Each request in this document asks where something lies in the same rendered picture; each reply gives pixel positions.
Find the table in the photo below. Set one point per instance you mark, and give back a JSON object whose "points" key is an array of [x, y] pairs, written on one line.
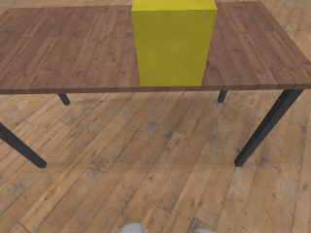
{"points": [[91, 49]]}

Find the carton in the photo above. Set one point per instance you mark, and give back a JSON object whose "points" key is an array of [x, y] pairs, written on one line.
{"points": [[172, 40]]}

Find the left robot thigh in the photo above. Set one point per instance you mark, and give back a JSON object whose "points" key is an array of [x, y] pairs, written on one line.
{"points": [[134, 228]]}

